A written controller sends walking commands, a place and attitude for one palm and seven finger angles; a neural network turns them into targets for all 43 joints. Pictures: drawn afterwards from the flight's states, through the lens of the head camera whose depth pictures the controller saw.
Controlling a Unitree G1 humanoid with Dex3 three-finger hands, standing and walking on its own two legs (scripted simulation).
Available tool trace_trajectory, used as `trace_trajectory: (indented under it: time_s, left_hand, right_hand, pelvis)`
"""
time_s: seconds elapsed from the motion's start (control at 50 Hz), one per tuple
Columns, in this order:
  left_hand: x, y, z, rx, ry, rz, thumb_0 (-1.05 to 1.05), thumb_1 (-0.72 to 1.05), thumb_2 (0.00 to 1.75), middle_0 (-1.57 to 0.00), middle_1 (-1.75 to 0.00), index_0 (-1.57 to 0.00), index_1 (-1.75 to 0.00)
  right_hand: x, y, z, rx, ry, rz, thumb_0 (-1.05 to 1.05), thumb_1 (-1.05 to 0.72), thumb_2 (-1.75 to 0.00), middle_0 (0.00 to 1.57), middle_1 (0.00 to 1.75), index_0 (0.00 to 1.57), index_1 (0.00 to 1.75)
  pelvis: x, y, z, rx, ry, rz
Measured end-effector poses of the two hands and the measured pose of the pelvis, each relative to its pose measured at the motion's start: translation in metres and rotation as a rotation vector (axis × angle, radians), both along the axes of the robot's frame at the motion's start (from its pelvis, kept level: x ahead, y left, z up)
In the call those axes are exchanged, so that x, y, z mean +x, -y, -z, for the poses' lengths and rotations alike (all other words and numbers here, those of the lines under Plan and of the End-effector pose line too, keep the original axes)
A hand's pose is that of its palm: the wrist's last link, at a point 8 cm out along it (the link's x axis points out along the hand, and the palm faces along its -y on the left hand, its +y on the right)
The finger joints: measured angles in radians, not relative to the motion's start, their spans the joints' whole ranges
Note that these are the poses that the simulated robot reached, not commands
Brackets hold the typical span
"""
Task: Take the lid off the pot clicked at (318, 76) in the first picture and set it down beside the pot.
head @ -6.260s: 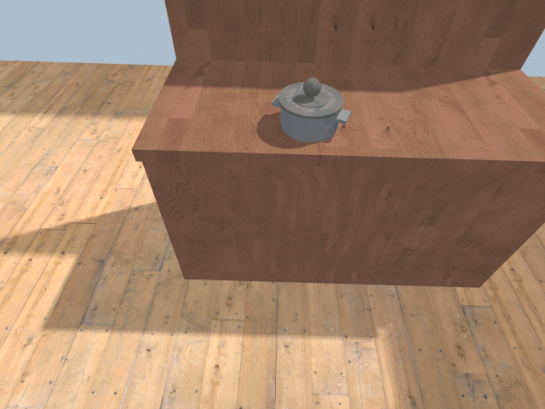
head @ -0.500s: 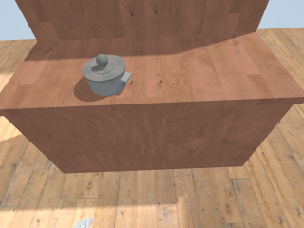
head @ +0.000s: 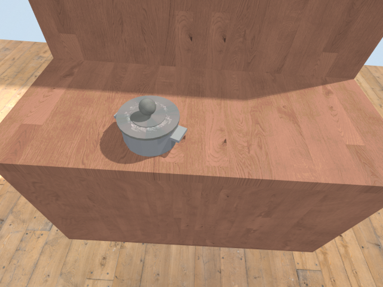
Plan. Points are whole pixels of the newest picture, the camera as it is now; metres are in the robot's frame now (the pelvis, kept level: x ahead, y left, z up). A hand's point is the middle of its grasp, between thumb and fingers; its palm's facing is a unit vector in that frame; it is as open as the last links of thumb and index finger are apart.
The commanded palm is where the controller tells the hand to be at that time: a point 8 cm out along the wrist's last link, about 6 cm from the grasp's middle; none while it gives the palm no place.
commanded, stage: come to a stop and stand still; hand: left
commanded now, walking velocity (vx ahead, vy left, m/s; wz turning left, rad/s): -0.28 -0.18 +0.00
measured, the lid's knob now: (147, 106) +0.52 +0.18 +0.06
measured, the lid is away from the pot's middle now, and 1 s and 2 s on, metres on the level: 0.00 0.00 0.00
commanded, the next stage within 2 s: look again from close up in 1.26 s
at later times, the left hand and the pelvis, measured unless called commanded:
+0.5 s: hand out of the picture +0.08 +0.16 -0.15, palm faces +0.03 -0.97 -0.25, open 7.4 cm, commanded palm none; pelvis +0.00 -0.03 +0.01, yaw -1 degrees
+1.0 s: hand out of the picture -0.01 +0.15 -0.17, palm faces +0.03 -0.98 -0.18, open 7.4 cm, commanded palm none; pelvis +0.01 -0.01 +0.01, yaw -1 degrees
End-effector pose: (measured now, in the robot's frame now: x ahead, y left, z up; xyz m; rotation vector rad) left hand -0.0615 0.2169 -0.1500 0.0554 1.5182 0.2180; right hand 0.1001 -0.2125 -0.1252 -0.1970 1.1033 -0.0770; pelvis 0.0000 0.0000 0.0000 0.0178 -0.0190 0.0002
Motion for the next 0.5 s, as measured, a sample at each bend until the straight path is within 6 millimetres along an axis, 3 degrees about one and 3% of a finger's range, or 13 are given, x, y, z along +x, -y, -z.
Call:
trace_trajectory:
  time_s: [0.12, 0.24, 0.38, 0.5]
  left_hand:
    - [0.058, 0.0, -0.006, 0.016, 0.069, 0.051, 0.01, 0.91, 0.9, -0.2, -0.3, -0.2, -0.3]
    - [0.102, 0.006, -0.01, 0.07, 0.153, 0.101, 0.0, 0.9, 0.9, -0.2, -0.3, -0.2, -0.3]
    - [0.127, 0.015, -0.023, 0.102, 0.217, 0.147, 0.0, 0.9, 0.9, -0.2, -0.3, -0.2, -0.3]
    - [0.132, 0.009, -0.029, 0.101, 0.272, 0.139, 0.01, 0.9, 0.9, -0.21, -0.3, -0.2, -0.3]
  right_hand:
    - [-0.007, 0.01, 0.003, -0.019, -0.083, 0.064, -0.02, -0.95, -0.9, 0.2, 0.3, 0.2, 0.3]
    - [-0.024, 0.032, 0.019, 0.004, -0.154, 0.11, -0.01, -0.93, -0.9, 0.2, 0.3, 0.2, 0.3]
    - [-0.051, 0.05, 0.025, 0.027, -0.223, 0.16, 0.0, -0.91, -0.9, 0.2, 0.3, 0.2, 0.3]
    - [-0.072, 0.05, 0.018, 0.013, -0.253, 0.15, 0.0, -0.91, -0.9, 0.2, 0.3, 0.19, 0.3]
  pelvis:
    - [0.015, 0.001, -0.006, 0.003, -0.005, 0.002]
    - [0.021, 0.019, 0.001, 0.019, -0.006, 0.01]
    - [0.016, 0.031, -0.003, 0.008, -0.01, 0.01]
    - [0.004, 0.026, -0.007, 0.012, -0.017, 0.01]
